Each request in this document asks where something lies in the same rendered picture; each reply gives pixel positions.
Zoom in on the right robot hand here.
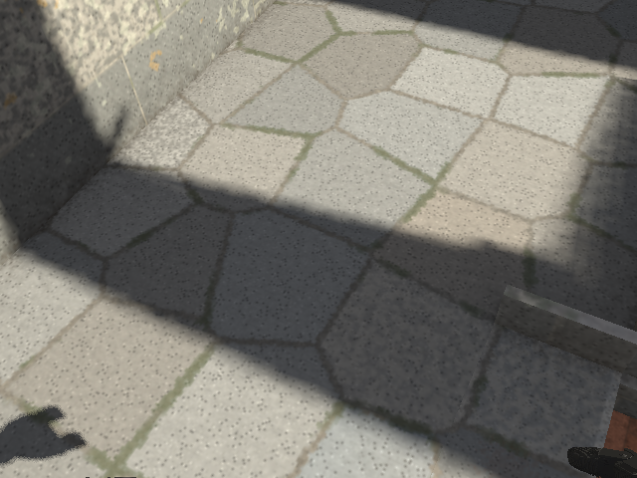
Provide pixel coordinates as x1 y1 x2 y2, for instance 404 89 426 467
567 447 637 478

